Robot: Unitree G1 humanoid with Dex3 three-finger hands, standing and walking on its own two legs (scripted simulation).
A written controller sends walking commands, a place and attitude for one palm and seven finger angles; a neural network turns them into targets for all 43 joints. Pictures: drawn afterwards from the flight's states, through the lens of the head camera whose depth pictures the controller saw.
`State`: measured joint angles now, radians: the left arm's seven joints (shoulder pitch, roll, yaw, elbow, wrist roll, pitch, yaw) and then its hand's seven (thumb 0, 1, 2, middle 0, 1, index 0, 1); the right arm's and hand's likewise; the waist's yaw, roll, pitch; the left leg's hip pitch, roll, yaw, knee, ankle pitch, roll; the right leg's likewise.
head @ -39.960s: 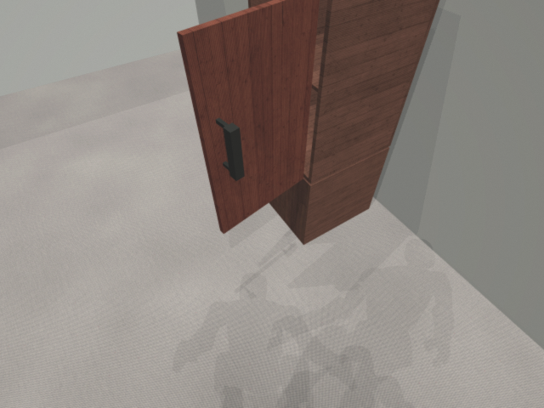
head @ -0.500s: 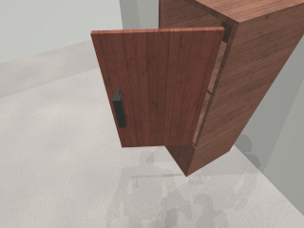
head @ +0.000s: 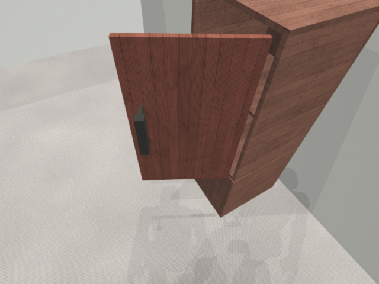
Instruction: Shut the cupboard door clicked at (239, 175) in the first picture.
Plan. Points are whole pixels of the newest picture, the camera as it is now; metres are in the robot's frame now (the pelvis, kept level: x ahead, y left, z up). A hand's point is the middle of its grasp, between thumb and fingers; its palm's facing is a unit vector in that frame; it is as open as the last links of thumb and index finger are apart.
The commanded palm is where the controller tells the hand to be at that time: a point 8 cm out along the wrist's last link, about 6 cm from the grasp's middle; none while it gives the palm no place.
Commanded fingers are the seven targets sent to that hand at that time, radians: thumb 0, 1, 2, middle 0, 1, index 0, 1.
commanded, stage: look again from close up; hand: left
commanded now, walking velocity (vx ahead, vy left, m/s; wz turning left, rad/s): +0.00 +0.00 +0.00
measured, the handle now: (142, 130) +0.51 +0.16 -0.02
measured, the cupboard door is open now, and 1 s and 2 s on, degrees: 63 63 63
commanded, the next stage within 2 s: shuffle to correct the standing spot in 0.58 s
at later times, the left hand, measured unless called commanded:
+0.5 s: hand out of the picture +0.06 +0.25 -0.17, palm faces +0.05 -0.96 -0.29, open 7.4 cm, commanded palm none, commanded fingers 0.00 0.90 0.90 -0.20 -0.30 -0.20 -0.30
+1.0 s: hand out of the picture -0.07 +0.22 -0.18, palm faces +0.03 -0.98 -0.19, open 7.4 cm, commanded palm none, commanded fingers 0.00 0.90 0.90 -0.20 -0.30 -0.20 -0.30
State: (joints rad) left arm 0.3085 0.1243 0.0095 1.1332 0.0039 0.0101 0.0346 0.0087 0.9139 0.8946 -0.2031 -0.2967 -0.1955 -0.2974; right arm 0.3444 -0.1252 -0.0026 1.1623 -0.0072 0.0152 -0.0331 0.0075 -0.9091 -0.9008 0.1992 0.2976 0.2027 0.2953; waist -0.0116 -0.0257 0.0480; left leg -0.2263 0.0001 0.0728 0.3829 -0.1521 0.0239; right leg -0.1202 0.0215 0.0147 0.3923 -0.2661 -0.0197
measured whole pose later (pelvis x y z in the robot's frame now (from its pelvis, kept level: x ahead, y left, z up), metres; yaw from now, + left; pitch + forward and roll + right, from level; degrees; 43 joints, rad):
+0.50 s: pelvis -0.01 +0.03 -0.01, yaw +1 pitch -2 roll -1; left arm 0.23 0.29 0.01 0.95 0.02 -0.01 0.03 0.01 0.91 0.89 -0.20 -0.30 -0.20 -0.30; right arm 0.09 -0.28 -0.03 0.97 -0.02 -0.01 -0.01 0.01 -0.91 -0.90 0.20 0.30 0.20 0.30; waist 0.02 -0.02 0.00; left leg -0.27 -0.02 0.07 0.53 -0.22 0.07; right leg -0.14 0.00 0.01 0.49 -0.32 0.02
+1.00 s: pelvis -0.02 +0.04 +0.00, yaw +2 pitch -1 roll +0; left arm 0.38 0.22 0.00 1.07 0.03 0.04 0.01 0.01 0.91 0.89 -0.20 -0.30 -0.19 -0.30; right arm 0.25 -0.17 -0.02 1.09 -0.01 0.04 -0.01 0.01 -0.91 -0.90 0.20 0.30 0.21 0.30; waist 0.00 -0.04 0.02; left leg -0.27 -0.05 0.07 0.42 -0.14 0.08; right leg -0.16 -0.04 -0.01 0.47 -0.31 0.00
